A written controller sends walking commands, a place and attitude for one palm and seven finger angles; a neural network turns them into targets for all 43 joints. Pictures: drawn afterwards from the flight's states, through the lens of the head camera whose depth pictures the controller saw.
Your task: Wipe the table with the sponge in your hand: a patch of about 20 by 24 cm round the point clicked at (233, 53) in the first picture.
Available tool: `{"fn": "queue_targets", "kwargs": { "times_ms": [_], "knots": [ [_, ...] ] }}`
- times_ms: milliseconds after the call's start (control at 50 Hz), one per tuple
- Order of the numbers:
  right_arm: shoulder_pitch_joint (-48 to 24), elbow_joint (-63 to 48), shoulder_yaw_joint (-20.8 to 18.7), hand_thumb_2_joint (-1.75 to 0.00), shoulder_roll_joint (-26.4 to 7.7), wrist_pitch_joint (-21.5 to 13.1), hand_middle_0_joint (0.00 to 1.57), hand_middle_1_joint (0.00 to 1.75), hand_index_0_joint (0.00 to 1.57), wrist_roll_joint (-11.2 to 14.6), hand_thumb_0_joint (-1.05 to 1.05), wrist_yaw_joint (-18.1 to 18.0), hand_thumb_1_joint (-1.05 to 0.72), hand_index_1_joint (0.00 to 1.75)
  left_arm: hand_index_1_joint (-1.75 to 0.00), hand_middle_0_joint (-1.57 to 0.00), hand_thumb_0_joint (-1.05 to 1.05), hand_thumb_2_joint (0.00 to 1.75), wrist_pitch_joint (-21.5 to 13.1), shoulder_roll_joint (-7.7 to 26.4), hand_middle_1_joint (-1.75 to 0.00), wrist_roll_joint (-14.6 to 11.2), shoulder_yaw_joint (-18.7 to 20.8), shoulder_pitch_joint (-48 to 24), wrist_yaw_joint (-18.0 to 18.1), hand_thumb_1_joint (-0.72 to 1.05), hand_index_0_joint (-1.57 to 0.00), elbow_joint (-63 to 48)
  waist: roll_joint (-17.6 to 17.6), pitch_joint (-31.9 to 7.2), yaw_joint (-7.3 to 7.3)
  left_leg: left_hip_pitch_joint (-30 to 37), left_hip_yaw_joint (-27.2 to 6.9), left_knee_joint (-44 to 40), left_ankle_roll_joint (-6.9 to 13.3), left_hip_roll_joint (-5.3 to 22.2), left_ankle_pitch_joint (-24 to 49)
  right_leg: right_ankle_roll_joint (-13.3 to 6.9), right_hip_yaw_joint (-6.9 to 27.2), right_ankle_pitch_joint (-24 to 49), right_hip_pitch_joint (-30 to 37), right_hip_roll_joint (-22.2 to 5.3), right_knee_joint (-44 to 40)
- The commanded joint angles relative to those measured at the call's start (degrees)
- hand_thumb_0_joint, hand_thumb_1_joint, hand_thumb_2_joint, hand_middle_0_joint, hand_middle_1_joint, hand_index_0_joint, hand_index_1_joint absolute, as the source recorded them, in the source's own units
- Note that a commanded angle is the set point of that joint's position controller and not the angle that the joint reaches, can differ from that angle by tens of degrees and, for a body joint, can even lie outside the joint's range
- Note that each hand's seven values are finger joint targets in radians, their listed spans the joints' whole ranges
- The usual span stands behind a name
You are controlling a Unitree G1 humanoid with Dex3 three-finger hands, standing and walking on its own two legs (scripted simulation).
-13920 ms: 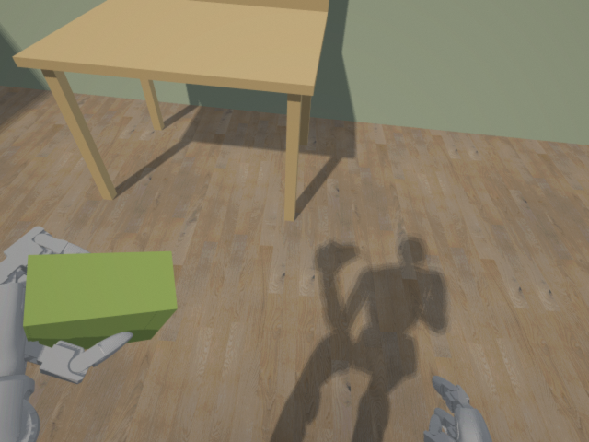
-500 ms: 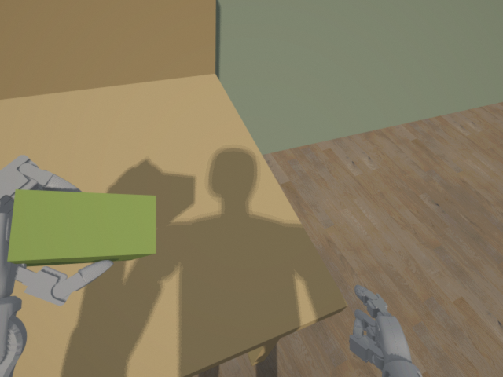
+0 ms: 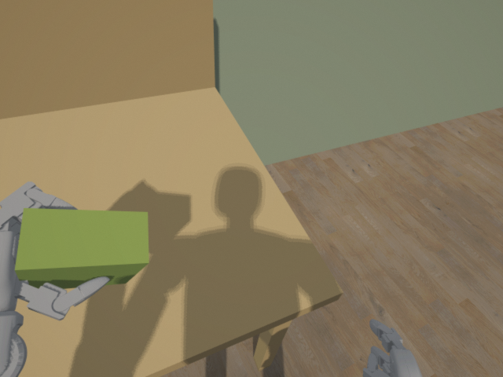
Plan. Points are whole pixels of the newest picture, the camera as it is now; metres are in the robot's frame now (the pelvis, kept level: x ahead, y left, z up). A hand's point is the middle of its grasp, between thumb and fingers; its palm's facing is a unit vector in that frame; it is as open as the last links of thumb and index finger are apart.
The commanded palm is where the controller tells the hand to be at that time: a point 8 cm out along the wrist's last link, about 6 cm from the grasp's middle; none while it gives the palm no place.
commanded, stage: come to a stop and stand still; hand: left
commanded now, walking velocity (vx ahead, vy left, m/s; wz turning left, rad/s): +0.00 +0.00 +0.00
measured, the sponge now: (102, 252) +0.23 +0.21 +0.13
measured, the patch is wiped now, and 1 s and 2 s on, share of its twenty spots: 0.00 0.00 0.00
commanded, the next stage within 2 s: look again from close up in 0.08 s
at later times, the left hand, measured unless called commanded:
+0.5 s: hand (62, 247) +0.22 +0.25 +0.15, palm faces +0.36 -0.86 -0.37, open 10.4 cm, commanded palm +0.17 +0.28 +0.17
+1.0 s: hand (99, 249) +0.23 +0.21 +0.15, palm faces +0.30 -0.87 -0.39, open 10.4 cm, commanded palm +0.16 +0.25 +0.17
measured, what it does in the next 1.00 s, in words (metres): stands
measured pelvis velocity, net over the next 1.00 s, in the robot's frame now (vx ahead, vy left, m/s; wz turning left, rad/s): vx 0.00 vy -0.03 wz -0.01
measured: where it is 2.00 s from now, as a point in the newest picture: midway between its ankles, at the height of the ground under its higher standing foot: outside the picture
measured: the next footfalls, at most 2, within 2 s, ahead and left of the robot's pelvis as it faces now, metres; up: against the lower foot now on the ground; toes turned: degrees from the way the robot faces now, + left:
none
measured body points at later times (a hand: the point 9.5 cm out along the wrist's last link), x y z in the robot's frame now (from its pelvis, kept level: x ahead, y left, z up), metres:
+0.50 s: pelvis +0.01 +0.00 +0.00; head +0.02 +0.03 +0.45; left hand +0.20 +0.30 +0.17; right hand +0.18 -0.22 -0.06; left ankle +0.04 +0.07 -0.74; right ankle +0.00 -0.13 -0.74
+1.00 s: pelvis +0.00 -0.03 +0.00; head +0.03 -0.01 +0.45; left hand +0.20 +0.25 +0.17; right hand +0.17 -0.25 -0.07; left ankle +0.04 +0.07 -0.74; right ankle +0.00 -0.13 -0.74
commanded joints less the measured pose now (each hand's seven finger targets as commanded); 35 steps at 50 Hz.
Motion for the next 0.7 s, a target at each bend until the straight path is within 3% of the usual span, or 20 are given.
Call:
{"fn": "queue_targets", "kwargs": {
  "times_ms": [0, 160, 180, 260, 340, 440, 460, 560, 620, 680],
  "knots": [
    [-6.59, -9.77, -2.99, -0.9, -7.7, -3.24, 0.2, 0.3, 0.2, -0.04, 0.0, -0.56, -0.9, 0.3, -1.6, -1.2, 0.0, 1.3, -3.99, 8.55, -1.6, -0.83, 5.83, -5.26, 0.71, 0.1, -1.2, -11.45, 3.7, -3.36, -0.09, -2.19, -8.96, -8.72, -2.32, 6.45, -9.19, -1.37, 5.51, -2.15, 0.44, -3.43, -4.36],
    [-7.22, -9.51, -3.13, -0.9, -7.76, -4.06, 0.2, 0.3, 0.2, -0.16, 0.0, -0.47, -0.9, 0.3, -1.6, -1.2, 0.0, 1.3, -4.38, 10.59, -1.6, -0.71, 7.61, -5.6, 0.97, 0.1, -1.2, -15.33, 5.27, -6.0, 0.03, -0.23, -8.53, -7.37, -2.4, 6.25, -4.72, -1.48, 5.83, 1.79, 1.85, -3.4, -3.16],
    [-7.04, -9.52, -2.95, -0.9, -7.52, -4.06, 0.2, 0.3, 0.2, -0.21, 0.0, -0.47, -0.9, 0.3, -1.6, -1.2, 0.0, 1.3, -4.45, 9.33, -1.6, -0.86, 6.58, -5.36, 0.82, 0.1, -1.2, -14.95, 4.69, -5.82, 0.02, -0.19, -8.75, -7.56, -2.47, 6.31, -4.5, -1.49, 5.55, 1.73, 1.72, -3.41, -3.09],
    [-6.98, -9.18, -3.22, -0.9, -7.79, -4.11, 0.2, 0.3, 0.2, -0.11, 0.0, -0.46, -0.9, 0.3, -1.6, -1.2, 0.0, 1.3, -4.4, 9.92, -1.6, -0.82, 7.35, -4.83, 0.89, 0.1, -1.2, -15.43, 6.44, -6.67, -0.02, 1.15, -8.62, -7.33, -2.9, 6.51, -0.66, -1.61, 5.6, 4.46, 2.11, -3.22, -2.08],
    [-6.33, -9.34, -3.15, -0.9, -7.72, -3.69, 0.2, 0.3, 0.2, -0.1, 0.0, -0.46, -0.9, 0.3, -1.6, -1.2, 0.0, 1.3, -3.84, 8.93, -1.6, -1.03, 6.57, -3.8, 0.59, 0.1, -1.2, -13.48, 3.85, -6.48, 0.15, 1.01, -8.8, -7.49, -3.05, 7.02, 0.93, -1.41, 5.24, 5.5, 2.77, -3.42, -2.16],
    [-6.52, -9.32, -3.19, -0.9, -7.84, -3.3, 0.2, 0.3, 0.2, -0.02, 0.0, -0.46, -0.9, 0.3, -1.6, -1.2, 0.0, 1.3, -3.44, 8.67, -1.6, -1.03, 6.01, -4.46, 0.32, 0.1, -1.2, -13.96, 3.18, -6.85, 0.07, 2.29, -8.61, -7.12, -3.44, 7.19, 4.11, -1.41, 5.08, 7.1, 2.71, -3.52, -2.24],
    [-7.13, -9.35, -3.24, -0.9, -7.86, -3.55, 0.2, 0.3, 0.2, 0.04, 0.0, -0.46, -0.9, 0.3, -1.6, -1.2, 0.0, 1.3, -3.51, 8.96, -1.6, -0.93, 6.25, -5.05, 0.39, 0.1, -1.2, -15.0, 5.03, -6.74, -0.14, 2.49, -8.38, -7.49, -3.46, 7.14, 3.52, -1.37, 5.11, 6.47, 2.26, -3.16, -1.91],
    [-7.18, -9.54, -3.18, -0.9, -7.72, -3.56, 0.2, 0.3, 0.2, -0.12, 0.0, -0.57, -0.9, 0.3, -1.6, -1.2, 0.0, 1.3, -3.84, 10.22, -1.6, -0.65, 6.99, -6.26, 0.71, 0.1, -1.2, -17.87, 7.2, -7.2, -0.05, 2.0, -8.73, -8.03, -3.75, 7.41, 3.06, -1.54, 4.73, 6.19, 3.4, -2.92, -1.14],
    [-6.56, -9.66, -2.99, -0.9, -7.29, -3.37, 0.2, 0.3, 0.2, -0.3, 0.0, -0.67, -0.9, 0.3, -1.6, -1.2, 0.0, 1.3, -3.74, 9.99, -1.6, -1.3, 7.1, -5.45, 0.51, 0.1, -1.2, -17.2, 5.33, -7.73, 0.09, 4.17, -9.8, -8.32, -5.45, 8.61, 8.46, -1.38, 3.83, 6.19, 2.69, -2.35, -0.94],
    [-6.55, -9.57, -3.16, -0.9, -7.02, -3.27, 0.2, 0.3, 0.2, -0.46, 0.0, -0.48, -0.9, 0.3, -1.6, -1.2, 0.0, 1.3, -3.85, 9.73, -1.6, -1.6, 7.15, -5.47, 0.1, 0.1, -1.2, -17.44, 8.42, -7.75, 0.06, 6.68, -9.81, -8.72, -6.86, 10.11, 14.31, -1.13, 2.53, 3.58, 0.6, -1.27, 0.34]
  ]
}}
